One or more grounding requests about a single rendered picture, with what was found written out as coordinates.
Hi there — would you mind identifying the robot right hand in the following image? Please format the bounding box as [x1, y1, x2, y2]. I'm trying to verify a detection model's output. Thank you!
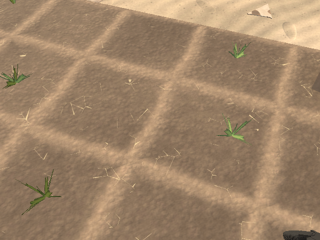
[283, 230, 320, 240]

